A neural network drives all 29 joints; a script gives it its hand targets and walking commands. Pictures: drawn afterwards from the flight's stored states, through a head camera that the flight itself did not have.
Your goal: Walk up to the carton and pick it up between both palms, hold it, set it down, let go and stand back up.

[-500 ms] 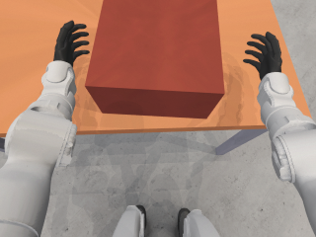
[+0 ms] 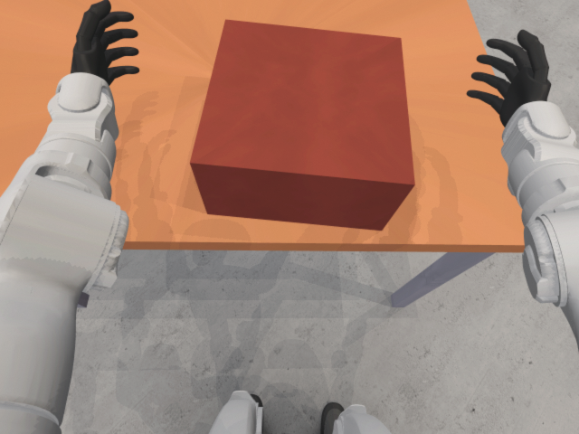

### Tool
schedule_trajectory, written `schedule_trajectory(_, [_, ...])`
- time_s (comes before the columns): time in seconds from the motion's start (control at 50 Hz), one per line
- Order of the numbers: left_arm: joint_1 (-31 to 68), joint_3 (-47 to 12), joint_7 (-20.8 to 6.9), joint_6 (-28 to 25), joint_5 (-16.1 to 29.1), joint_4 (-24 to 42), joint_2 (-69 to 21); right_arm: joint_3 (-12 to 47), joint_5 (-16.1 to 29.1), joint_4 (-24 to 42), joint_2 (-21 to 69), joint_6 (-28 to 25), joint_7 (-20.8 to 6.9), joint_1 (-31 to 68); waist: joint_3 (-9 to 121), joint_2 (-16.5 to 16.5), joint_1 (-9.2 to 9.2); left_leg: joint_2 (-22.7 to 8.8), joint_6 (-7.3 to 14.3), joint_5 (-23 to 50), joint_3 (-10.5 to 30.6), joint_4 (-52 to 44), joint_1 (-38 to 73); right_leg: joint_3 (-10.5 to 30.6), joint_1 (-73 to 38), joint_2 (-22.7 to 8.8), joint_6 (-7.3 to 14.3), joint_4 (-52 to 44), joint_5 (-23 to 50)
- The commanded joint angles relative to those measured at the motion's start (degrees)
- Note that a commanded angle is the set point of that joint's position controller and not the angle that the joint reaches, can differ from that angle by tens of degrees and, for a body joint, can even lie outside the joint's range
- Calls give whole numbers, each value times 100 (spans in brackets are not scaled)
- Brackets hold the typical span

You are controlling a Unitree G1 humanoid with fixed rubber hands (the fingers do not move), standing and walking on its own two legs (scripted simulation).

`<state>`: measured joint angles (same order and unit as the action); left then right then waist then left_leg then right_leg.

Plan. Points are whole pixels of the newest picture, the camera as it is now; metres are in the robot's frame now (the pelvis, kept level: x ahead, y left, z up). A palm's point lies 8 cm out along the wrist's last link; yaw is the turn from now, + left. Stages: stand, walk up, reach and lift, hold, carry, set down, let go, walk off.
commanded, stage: set down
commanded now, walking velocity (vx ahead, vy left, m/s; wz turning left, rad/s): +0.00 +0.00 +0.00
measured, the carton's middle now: (304, 126) +0.57 +0.03 -0.01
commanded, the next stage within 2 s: none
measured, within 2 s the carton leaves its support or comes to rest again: neither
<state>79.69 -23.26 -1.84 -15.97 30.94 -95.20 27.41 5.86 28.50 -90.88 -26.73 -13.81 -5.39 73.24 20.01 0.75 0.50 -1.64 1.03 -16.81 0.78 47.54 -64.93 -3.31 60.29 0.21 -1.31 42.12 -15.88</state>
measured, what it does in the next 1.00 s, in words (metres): stands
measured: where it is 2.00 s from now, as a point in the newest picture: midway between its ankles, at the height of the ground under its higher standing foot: outside the picture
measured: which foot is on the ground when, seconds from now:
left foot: down 0.00-1.00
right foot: down 0.00-1.00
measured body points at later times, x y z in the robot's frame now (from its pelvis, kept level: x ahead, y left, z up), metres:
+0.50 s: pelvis +0.00 -0.01 +0.02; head +0.09 +0.02 +0.46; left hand +0.49 +0.31 +0.18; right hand +0.49 -0.26 +0.17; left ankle +0.02 +0.10 -0.69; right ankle +0.01 -0.14 -0.69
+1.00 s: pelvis -0.02 -0.02 +0.03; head +0.04 +0.02 +0.47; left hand +0.43 +0.30 +0.15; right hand +0.44 -0.23 +0.15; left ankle +0.02 +0.10 -0.69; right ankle +0.01 -0.14 -0.69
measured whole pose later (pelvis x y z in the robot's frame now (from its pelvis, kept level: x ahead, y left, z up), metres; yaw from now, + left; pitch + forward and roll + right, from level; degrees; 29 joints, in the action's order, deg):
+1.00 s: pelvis -0.02 -0.02 +0.03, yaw +3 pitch +19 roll -3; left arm 64.4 -19.2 -6.5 -14.5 32.5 -89.9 31.7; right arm 8.8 30.4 -73.9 -20.8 -8.7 2.2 54.5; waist 13.6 2.0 2.9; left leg -1.3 -0.6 -13.2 2.7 39.8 -45.4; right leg -5.1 41.1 0.3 0.5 36.1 -13.8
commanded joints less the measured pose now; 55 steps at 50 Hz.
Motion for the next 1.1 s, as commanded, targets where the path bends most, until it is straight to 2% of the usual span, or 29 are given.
schedule_trajectory(0.0, [2547,-123,-39,12,106,307,754,135,99,474,-1322,67,-29,2441,3839,-473,10,13,-674,2421,-35,-343,3811,-207,-1426,139,-49,-276,1741])
schedule_trajectory(0.02, [2541,-86,-69,35,115,300,780,179,122,407,-1329,113,-12,2447,3828,-452,60,18,-636,2437,-30,-382,3841,-207,-1522,135,-61,-283,1858])
schedule_trajectory(0.06, [2290,-192,-90,44,123,71,784,259,218,181,-1305,120,2,2239,3667,-435,-31,32,-661,2639,-26,-432,3896,-213,-1619,135,-51,-340,2022])
schedule_trajectory(0.12, [2523,-178,-150,87,210,-150,956,476,374,129,-1197,223,31,2337,3478,-298,27,60,-595,2581,-93,-467,3693,-183,-1967,116,-72,-360,2139])
schedule_trajectory(0.16, [2556,-184,-184,99,240,-76,1091,442,463,296,-1244,235,77,2327,3591,-391,-5,83,-576,2733,-137,-497,3796,-193,-2148,128,-83,-353,2345])
schedule_trajectory(0.2, [2568,-173,-215,75,276,55,1053,456,537,467,-1318,203,106,2267,3722,-421,48,49,-640,2926,-30,-550,4019,-204,-2144,141,-53,-401,2532])
schedule_trajectory(0.24, [2602,-185,-254,50,321,27,1139,532,593,641,-1245,202,135,2270,3685,-430,92,89,-633,2975,-161,-530,4047,-254,-2248,170,-62,-439,2551])
schedule_trajectory(0.26, [2440,-223,-277,43,322,33,1120,535,609,659,-1208,195,128,2147,3616,-483,28,105,-641,3105,-111,-511,4067,-223,-2268,144,-29,-520,2574])
schedule_trajectory(0.28, [2545,-152,-279,49,319,26,1118,506,532,823,-1203,195,147,2173,3653,-510,117,79,-654,2990,-122,-601,4077,-270,-2255,162,-32,-569,2467])
schedule_trajectory(0.3, [2492,-220,-299,50,349,85,1135,493,527,868,-1227,207,148,2169,3550,-548,73,101,-647,2967,-164,-596,4092,-232,-2322,142,-33,-600,2448])
schedule_trajectory(0.34, [2441,-197,-322,47,336,-64,1142,389,453,958,-1235,244,181,2111,3548,-396,209,98,-607,2691,-114,-645,4001,-245,-2318,139,-49,-596,2408])
schedule_trajectory(0.38, [2351,-86,-362,4,360,30,1231,463,484,1121,-1121,260,214,2011,3564,-430,108,122,-532,2442,-185,-681,3916,-196,-2441,111,-80,-595,2364])
schedule_trajectory(0.44, [2250,3,-372,-79,346,284,1203,346,363,1515,-1088,187,312,1830,3783,-334,234,148,-561,2526,-152,-739,3903,-205,-2706,112,-100,-623,2475])
schedule_trajectory(0.46, [2189,-6,-388,-84,327,290,1196,367,401,1577,-1023,205,326,1759,3696,-444,189,140,-586,2575,-166,-771,3949,-219,-2741,113,-72,-681,2465])
schedule_trajectory(0.5, [2047,47,-425,-35,220,303,1209,345,316,1584,-992,268,347,1640,3456,-418,156,141,-589,2605,-172,-827,4106,-208,-2787,120,-63,-791,2315])
schedule_trajectory(0.52, [1972,196,-427,-36,208,405,1251,384,343,1620,-1009,272,378,1535,3476,-556,156,151,-606,2473,-160,-816,4111,-186,-2843,110,-85,-778,2211])
schedule_trajectory(0.58, [1747,329,-441,0,114,546,1270,345,361,1693,-942,298,465,1286,3208,-426,110,133,-542,2311,-127,-956,4220,-178,-2991,160,-97,-872,2021])
schedule_trajectory(0.6, [1756,280,-451,26,125,348,1244,317,278,1787,-871,334,491,1479,3022,-345,138,153,-507,2010,-139,-978,3907,-151,-2944,98,-82,-891,1751])
schedule_trajectory(0.62, [1540,307,-461,4,129,384,1238,344,259,1796,-772,354,514,1212,2943,-349,56,175,-465,1901,-177,-1001,3904,-144,-2954,83,-81,-899,1618])
schedule_trajectory(0.66, [1605,225,-467,18,194,372,1195,288,169,1885,-650,424,515,1255,2603,-301,145,174,-422,1477,-140,-1058,3687,-165,-2804,37,-39,-906,1158])
schedule_trajectory(0.76, [1094,410,-483,-62,205,853,1340,220,260,2199,-646,327,714,617,2618,-454,196,179,-439,1486,-65,-1053,3918,-138,-2994,70,-61,-880,1248])
schedule_trajectory(0.8, [1083,348,-485,-38,250,911,1281,184,228,2227,-604,339,742,560,2388,-592,234,151,-474,1431,-8,-1047,4025,-196,-2889,79,-13,-899,1072])
schedule_trajectory(0.82, [1014,316,-494,-21,246,938,1192,230,215,2268,-568,361,748,656,2310,-598,175,157,-481,1405,5,-1053,4066,-164,-2892,59,18,-983,911])
schedule_trajectory(0.86, [879,361,-468,-7,213,991,1215,168,186,2245,-536,392,742,468,2224,-576,258,150,-468,1305,15,-1104,4167,-191,-2667,74,49,-996,785])
schedule_trajectory(0.92, [571,448,-460,-34,147,1291,1114,148,208,2413,-468,328,782,205,2156,-827,178,145,-522,1385,35,-1073,4359,-175,-2653,71,76,-1013,753])
schedule_trajectory(0.98, [420,580,-467,-53,89,1558,1100,102,126,2662,-498,260,827,130,2150,-689,244,170,-516,1409,27,-1129,4428,-165,-2785,82,66,-1089,686])
schedule_trajectory(1.0, [258,699,-463,-65,9,1741,1077,53,113,2683,-524,230,837,-52,2294,-750,189,132,-544,1550,99,-1128,4697,-165,-2795,116,88,-1078,833])
schedule_trajectory(1.04, [80,798,-460,-55,-36,1855,1051,-24,55,2814,-519,179,853,-234,2266,-795,229,145,-575,1687,80,-1112,4777,-177,-2804,152,94,-1101,884])
schedule_trajectory(1.08, [-105,862,-469,-33,-68,2003,1070,-14,22,2931,-490,174,873,-349,2175,-663,195,168,-553,1667,45,-1132,4776,-157,-2869,135,79,-1117,784])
